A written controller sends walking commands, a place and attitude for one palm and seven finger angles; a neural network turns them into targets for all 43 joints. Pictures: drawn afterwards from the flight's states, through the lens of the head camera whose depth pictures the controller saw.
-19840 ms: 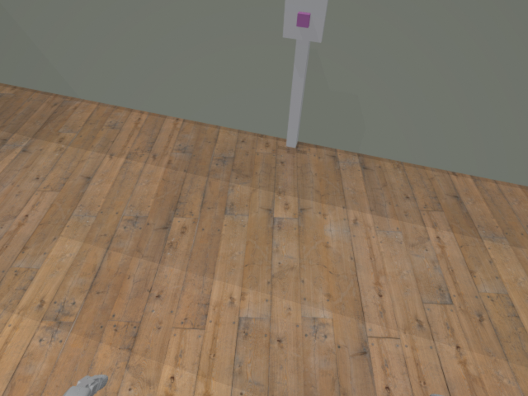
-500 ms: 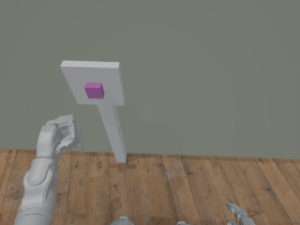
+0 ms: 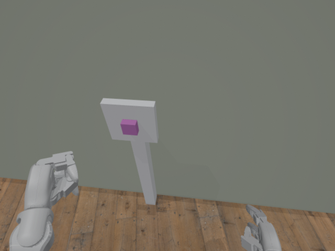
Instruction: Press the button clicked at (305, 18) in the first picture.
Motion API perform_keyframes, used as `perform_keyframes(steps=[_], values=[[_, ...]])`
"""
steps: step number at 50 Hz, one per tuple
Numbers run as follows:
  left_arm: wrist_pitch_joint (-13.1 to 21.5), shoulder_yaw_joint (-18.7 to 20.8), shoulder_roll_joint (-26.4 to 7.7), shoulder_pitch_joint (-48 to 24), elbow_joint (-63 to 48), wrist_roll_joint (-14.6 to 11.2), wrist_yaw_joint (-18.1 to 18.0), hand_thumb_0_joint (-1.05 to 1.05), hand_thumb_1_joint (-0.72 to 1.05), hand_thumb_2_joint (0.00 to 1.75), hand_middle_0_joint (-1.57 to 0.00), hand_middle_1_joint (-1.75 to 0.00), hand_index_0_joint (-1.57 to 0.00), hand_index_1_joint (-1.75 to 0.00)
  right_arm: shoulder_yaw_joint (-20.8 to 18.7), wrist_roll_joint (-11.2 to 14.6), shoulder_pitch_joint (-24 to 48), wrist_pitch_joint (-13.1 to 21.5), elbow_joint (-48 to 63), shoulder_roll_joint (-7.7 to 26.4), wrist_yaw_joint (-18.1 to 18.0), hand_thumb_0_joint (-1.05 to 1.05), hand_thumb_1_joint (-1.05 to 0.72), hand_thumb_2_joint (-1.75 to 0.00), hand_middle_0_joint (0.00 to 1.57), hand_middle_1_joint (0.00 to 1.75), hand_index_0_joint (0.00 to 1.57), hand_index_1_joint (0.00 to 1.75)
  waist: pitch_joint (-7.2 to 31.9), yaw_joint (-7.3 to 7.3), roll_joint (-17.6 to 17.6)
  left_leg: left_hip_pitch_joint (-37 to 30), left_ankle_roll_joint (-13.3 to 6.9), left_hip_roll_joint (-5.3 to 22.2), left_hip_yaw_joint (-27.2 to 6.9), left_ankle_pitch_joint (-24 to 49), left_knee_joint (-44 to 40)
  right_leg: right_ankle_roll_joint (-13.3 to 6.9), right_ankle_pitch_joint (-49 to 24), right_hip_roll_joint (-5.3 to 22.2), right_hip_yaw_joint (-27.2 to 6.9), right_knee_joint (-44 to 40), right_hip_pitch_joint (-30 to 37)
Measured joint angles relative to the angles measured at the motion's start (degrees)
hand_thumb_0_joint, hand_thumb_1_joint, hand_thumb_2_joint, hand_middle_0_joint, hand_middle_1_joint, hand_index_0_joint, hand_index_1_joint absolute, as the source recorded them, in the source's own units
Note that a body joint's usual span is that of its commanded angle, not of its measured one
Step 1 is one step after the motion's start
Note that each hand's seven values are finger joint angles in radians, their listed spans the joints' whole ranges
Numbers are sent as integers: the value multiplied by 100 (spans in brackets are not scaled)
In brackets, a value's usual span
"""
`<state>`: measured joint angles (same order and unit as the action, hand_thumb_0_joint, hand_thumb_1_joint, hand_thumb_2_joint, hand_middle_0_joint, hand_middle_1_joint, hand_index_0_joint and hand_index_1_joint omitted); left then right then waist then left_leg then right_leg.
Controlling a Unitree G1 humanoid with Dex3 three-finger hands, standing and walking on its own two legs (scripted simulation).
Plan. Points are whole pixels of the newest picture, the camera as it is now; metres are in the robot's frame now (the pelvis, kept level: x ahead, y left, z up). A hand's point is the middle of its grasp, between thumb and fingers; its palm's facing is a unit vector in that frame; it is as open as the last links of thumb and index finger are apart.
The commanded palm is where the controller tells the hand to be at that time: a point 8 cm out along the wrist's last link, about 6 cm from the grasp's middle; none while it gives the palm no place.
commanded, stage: draw the hand back to the body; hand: left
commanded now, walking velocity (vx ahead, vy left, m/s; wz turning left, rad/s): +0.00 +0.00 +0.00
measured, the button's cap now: (130, 126) +0.51 +0.19 -0.03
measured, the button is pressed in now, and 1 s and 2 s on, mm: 0 0 0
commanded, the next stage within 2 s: step back with the hand held close in 0.58 s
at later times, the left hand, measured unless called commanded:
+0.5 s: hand (43, 187) +0.18 +0.23 +0.17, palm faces +0.43 -0.81 -0.40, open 3.1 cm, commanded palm +0.13 +0.27 +0.18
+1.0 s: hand (45, 193) +0.17 +0.23 +0.15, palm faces +0.28 -0.83 -0.49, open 3.1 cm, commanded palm +0.11 +0.28 +0.18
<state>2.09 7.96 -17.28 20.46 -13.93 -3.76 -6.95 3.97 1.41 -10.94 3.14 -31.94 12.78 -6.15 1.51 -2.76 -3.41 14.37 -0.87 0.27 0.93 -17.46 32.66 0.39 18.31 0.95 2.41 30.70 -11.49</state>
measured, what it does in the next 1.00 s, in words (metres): stands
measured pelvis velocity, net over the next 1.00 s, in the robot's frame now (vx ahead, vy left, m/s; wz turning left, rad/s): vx -0.02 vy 0.00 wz -0.02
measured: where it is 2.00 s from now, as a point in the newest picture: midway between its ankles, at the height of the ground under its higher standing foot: outside the picture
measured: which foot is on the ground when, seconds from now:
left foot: down 0.00-1.00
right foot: down 0.00-1.00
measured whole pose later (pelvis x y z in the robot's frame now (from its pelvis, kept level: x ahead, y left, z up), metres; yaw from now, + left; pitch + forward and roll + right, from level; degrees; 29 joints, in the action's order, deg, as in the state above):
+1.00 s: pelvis -0.02 +0.00 +0.01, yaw -1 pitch +0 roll -1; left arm 8.0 18.5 -21.1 36.2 -30.9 -2.9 -6.3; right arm -0.4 0.2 -10.2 -0.7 -32.3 14.1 -4.7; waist -2.1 0.0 -2.6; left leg 14.8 -1.2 0.5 1.9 -11.6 26.0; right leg 0.8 12.0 0.7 1.5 23.9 -12.2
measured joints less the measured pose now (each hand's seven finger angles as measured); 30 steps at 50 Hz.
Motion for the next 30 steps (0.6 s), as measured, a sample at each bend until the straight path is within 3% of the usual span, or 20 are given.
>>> perform_keyframes(steps=[18, 30], values=[[169, 906, -248, 1231, -1635, 5, 43, 2, 89, 90, -130, -149, -130, -150, -188, -124, -46, 248, -294, 45, 131, 1, -90, -90, 20, 30, 20, 30, -80, -171, -119, -712, 53, 50, 23, 188, -629, -36, -221, -67, -18, -667, 712], [170, 762, -43, 1106, -1334, 43, 43, 2, 89, 90, -130, -149, -131, -150, -221, -153, -23, 300, -362, 16, 58, 1, -90, -90, 20, 30, 20, 30, -217, -153, -83, -792, 98, 102, 12, 328, -739, -90, -341, -121, -8, -745, 774]])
